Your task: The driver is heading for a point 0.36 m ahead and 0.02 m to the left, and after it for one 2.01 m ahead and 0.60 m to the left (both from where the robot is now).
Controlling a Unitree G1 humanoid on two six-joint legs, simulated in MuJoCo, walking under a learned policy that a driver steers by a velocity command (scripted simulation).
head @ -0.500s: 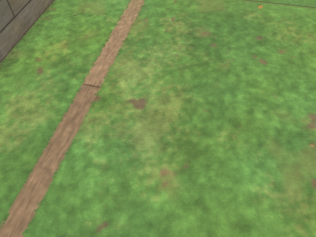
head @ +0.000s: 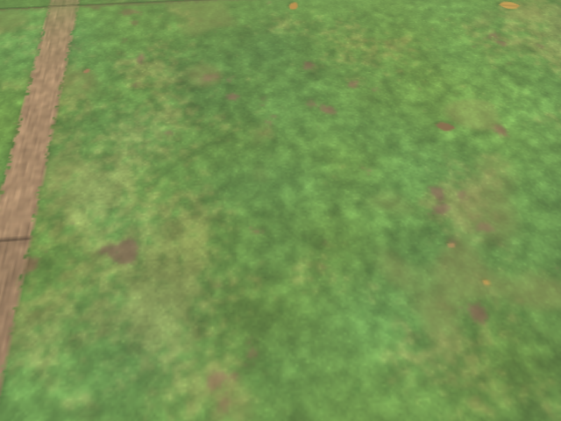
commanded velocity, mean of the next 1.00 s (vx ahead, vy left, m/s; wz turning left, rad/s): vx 0.03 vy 0.00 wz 0.07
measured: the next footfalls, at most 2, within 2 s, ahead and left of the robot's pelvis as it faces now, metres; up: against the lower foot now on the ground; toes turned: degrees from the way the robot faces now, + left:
right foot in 0.18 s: +0.09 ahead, -0.14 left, +0.00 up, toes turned -9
left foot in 0.58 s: +0.07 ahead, +0.08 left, +0.00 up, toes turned -2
